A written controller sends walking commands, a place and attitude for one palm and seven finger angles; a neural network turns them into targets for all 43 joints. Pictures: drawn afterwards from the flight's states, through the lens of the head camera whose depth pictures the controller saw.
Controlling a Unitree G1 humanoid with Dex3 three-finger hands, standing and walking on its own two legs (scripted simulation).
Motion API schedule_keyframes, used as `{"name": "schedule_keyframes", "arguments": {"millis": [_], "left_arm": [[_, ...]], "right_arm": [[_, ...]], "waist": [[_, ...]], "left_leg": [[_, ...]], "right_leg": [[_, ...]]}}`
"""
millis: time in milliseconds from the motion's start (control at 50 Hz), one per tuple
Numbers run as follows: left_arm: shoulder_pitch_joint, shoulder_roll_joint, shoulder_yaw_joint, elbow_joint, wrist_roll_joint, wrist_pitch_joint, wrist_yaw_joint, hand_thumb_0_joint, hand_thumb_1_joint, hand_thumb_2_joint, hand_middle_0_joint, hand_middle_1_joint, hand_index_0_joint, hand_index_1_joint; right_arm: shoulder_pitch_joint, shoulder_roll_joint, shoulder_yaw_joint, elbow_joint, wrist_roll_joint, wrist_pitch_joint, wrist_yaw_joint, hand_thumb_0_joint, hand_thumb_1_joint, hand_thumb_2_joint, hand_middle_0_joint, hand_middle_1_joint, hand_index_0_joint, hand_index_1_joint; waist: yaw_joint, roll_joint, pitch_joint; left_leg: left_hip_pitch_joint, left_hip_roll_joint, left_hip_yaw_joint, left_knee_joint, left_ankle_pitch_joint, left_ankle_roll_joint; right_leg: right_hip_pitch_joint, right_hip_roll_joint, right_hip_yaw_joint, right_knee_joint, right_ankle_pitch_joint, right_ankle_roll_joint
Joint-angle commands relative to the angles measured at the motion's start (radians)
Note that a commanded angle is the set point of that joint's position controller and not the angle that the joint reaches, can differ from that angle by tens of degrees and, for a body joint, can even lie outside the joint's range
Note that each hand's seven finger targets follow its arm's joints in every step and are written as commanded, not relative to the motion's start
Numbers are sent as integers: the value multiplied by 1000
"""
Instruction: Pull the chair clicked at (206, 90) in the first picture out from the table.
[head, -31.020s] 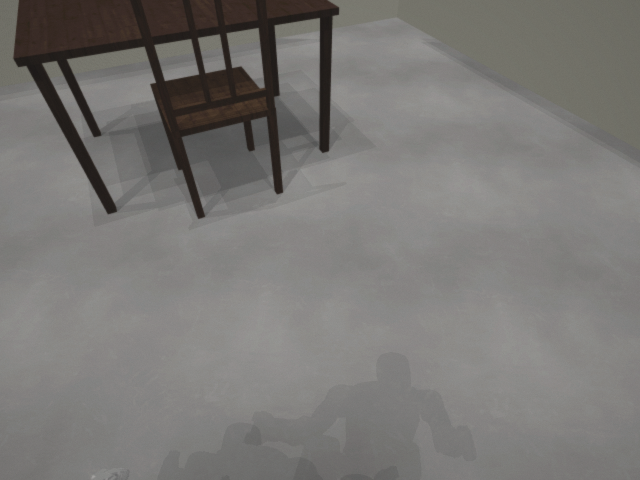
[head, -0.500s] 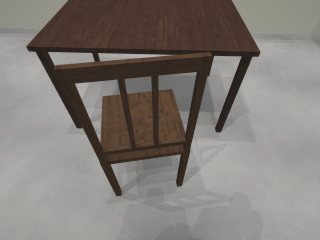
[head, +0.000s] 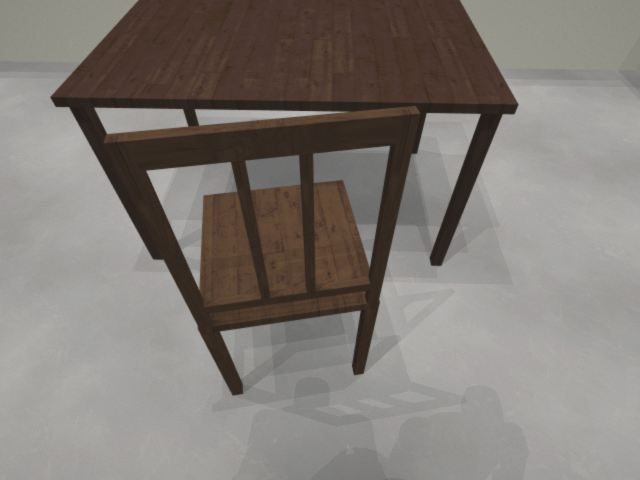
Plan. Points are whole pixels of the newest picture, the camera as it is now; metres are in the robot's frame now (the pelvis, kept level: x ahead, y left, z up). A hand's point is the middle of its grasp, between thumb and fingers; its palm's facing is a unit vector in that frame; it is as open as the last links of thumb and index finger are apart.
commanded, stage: take the last steps up to it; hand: left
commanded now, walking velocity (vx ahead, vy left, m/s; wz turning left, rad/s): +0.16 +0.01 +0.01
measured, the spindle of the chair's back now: (254, 240) +0.50 +0.15 -0.05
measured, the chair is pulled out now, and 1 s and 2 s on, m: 0.27 0.27 0.27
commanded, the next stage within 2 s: come to a stop and stand still in 0.16 s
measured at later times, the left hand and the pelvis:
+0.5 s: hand out of the picture +0.03 +0.16 -0.17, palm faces +0.05 -0.98 -0.18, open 7.3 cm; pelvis +0.03 +0.00 +0.00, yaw -1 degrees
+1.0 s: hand out of the picture +0.03 +0.22 -0.17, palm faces -0.04 -0.97 -0.22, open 7.3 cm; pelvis -0.01 +0.03 +0.00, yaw -3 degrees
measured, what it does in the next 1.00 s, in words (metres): stands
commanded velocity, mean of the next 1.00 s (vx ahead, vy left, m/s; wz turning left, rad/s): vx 0.01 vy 0.00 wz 0.00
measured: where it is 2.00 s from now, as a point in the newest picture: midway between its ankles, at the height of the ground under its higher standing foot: outside the picture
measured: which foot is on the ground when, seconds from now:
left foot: down 0.00-1.00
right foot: down 0.00-1.00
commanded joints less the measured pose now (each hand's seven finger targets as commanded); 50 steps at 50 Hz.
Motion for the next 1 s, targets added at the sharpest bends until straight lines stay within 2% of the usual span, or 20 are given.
{"name": "schedule_keyframes", "arguments": {"millis": [0,140,180,240,280,320,440,460,520,560,580,600,620,640,660,700,760,820,880,980], "left_arm": [[79,102,23,-29,7,-10,6,0,900,900,-200,-300,-200,-300],[91,99,35,-34,8,-11,-1,0,900,900,-200,-300,-200,-300],[100,93,36,-36,8,-14,-2,0,900,900,-200,-300,-200,-300],[111,88,37,-32,5,-20,0,0,900,900,-200,-300,-200,-300],[104,79,31,-32,1,-22,6,0,900,900,-200,-300,-200,-300],[105,80,29,-34,-3,-22,10,0,900,900,-200,-300,-200,-300],[100,96,28,-32,-4,-16,14,0,900,900,-200,-300,-200,-300],[95,93,26,-33,-3,-15,14,0,900,900,-200,-300,-200,-300],[89,100,26,-40,-2,-13,13,0,900,900,-200,-300,-200,-300],[82,99,25,-39,0,-12,12,0,900,900,-200,-300,-200,-300],[120,141,35,-11,25,-56,51,0,900,900,-200,-300,-200,-300],[61,189,44,-62,19,-61,46,0,900,900,-200,-300,-200,-300],[33,176,36,-74,19,-62,41,0,900,900,-200,-300,-200,-300],[20,171,33,-87,19,-62,38,0,900,900,-200,-300,-200,-300],[30,168,32,-91,19,-60,35,0,900,900,-200,-300,-200,-300],[36,165,31,-87,13,-44,31,0,900,900,-200,-300,-200,-300],[26,154,22,-85,20,-19,23,0,900,900,-200,-300,-200,-300],[11,171,18,-97,20,-10,13,0,900,900,-200,-300,-200,-300],[26,180,18,-101,22,-8,7,0,900,900,-200,-300,-200,-300],[39,181,14,-91,22,-13,2,0,900,900,-200,-300,-200,-300]], "right_arm": [[110,-84,-19,-17,-10,0,-5,0,-900,-900,200,300,200,300],[125,-80,-21,-26,-15,-13,-6,0,-900,-900,200,300,200,300],[126,-82,-19,-26,-13,-21,-9,0,-900,-900,200,300,200,300],[118,-80,-17,-29,-6,-31,-15,0,-900,-900,200,300,200,300],[118,-70,-12,-26,-4,-33,-21,0,-900,-900,200,300,200,300],[119,-72,-10,-22,0,-33,-29,0,-900,-900,200,300,200,300],[87,-80,-9,-28,8,-29,-35,0,-900,-900,200,300,200,300],[79,-77,-9,-26,9,-28,-36,0,-900,-900,200,300,200,300],[74,-92,-10,-32,8,-25,-33,0,-900,-900,200,300,200,300],[64,-93,-9,-34,8,-22,-30,0,-900,-900,200,300,200,300],[-73,-146,-20,-101,7,-36,-3,0,-900,-900,200,300,200,300],[-13,-110,-20,-148,1,-31,6,0,-900,-900,200,300,200,300],[-6,-100,-19,-145,1,-27,9,0,-900,-900,200,300,200,300],[11,-105,-16,-142,-1,-28,12,0,-900,-900,200,300,200,300],[16,-117,-12,-138,-5,-35,14,0,-900,-900,200,300,200,300],[6,-145,-13,-140,-1,-31,9,0,-900,-900,200,300,200,300],[-31,-158,-9,-156,-3,-23,11,0,-900,-900,200,300,200,300],[-38,-176,-10,-165,-7,-16,19,0,-900,-900,200,300,200,300],[-39,-185,-13,-163,-10,-15,22,0,-900,-900,200,300,200,300],[-34,-194,-11,-146,-7,-21,22,0,-900,-900,200,300,200,300]], "waist": [[-8,-14,69],[-4,-8,65],[0,23,49],[6,-16,6],[2,-54,-5],[-1,-26,-48],[3,-22,-42],[3,-14,-9],[1,-25,-44],[3,-27,-13],[46,-98,-53],[-19,-119,-98],[-22,-130,-122],[-31,-83,-132],[-20,-17,-146],[-10,44,-108],[3,1,55],[1,-13,100],[8,-3,75],[12,-3,27]], "left_leg": [[-23,31,-33,-55,-64,79],[-52,24,-31,-32,-74,97],[-42,38,-49,-36,-1,111],[-18,40,-37,-5,121,116],[14,43,-27,14,271,107],[69,51,-27,22,382,100],[101,65,-36,-13,464,94],[94,65,-32,-20,468,94],[114,69,-41,-38,426,92],[100,67,-40,-56,360,93],[74,75,42,167,352,43],[-31,29,38,139,-22,46],[-29,26,63,113,-74,45],[-6,28,60,70,10,46],[26,41,60,65,160,52],[24,73,25,64,273,64],[-80,75,-15,-15,56,81],[-130,57,-38,-92,-202,76],[-134,60,-55,-136,-287,79],[-105,68,-63,-156,-258,83]], "right_leg": [[-105,-99,103,-139,-32,-44],[-99,-93,98,-89,-31,-65],[-80,-81,82,-49,67,-61],[-35,-92,82,-30,213,-52],[-18,-107,83,-23,392,-40],[0,-116,87,-20,487,-29],[16,-121,90,-49,497,-19],[3,-117,88,-57,496,-19],[14,-115,90,-76,415,-16],[0,-112,88,-98,356,-14],[-39,-165,181,-87,781,29],[45,-216,183,-28,795,-6],[26,-203,163,-9,663,-25],[18,-174,147,19,581,-34],[10,-150,128,53,597,-30],[-28,-109,107,41,342,-18],[-113,-73,114,-18,28,-11],[-165,-66,131,-46,-175,-9],[-161,-66,127,-42,-190,-3],[-136,-71,123,-41,-127,4]]}}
